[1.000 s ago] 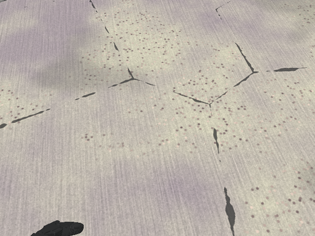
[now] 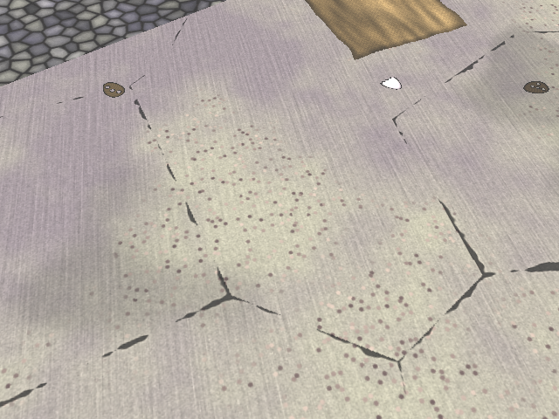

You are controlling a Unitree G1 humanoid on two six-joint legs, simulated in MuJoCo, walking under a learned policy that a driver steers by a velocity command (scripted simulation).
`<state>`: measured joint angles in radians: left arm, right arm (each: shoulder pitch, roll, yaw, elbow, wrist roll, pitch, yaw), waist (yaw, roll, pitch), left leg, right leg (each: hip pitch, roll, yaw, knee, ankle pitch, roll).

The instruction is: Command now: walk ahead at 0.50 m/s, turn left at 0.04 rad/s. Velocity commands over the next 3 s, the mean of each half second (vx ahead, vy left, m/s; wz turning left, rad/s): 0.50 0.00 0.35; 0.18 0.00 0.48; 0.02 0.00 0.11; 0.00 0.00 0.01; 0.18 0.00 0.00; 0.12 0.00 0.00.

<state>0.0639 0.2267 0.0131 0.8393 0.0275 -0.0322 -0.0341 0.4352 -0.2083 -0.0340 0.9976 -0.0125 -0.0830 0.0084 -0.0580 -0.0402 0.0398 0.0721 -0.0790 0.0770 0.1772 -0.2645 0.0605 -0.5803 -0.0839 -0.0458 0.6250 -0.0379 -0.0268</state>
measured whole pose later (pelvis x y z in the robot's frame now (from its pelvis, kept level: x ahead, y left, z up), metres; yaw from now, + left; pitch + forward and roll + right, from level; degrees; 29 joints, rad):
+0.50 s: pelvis +0.26 -0.03 +0.00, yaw +13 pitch +0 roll -1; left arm 0.40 0.20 0.04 0.99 0.02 -0.10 0.02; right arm 0.11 -0.23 -0.05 0.87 -0.03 0.00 0.06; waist 0.03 0.04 0.05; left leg -0.63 0.09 0.06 0.76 -0.01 0.06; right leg 0.05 0.03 -0.28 0.23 -0.29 -0.04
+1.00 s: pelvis +0.39 +0.03 +0.00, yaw +28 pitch +1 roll -1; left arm 0.16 0.24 0.05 0.83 0.03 0.04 0.03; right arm 0.24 -0.25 -0.06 0.85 -0.02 0.01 -0.01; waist -0.03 -0.03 0.06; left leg -0.28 -0.14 -0.03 0.37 -0.10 0.12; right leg -0.54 -0.07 0.05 0.95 -0.31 0.05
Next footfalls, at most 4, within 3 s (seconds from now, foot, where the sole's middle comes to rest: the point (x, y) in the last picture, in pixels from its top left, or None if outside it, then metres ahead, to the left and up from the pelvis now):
0.08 right None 0.22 -0.11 -0.78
0.62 left None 0.46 0.11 -0.78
1.20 right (308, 404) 0.51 -0.07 -0.78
2.36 left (194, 392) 0.55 0.20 -0.78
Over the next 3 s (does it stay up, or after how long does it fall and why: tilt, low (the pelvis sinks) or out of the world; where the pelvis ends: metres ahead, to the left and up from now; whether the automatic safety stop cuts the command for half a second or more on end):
stays up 0.61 0.13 0.00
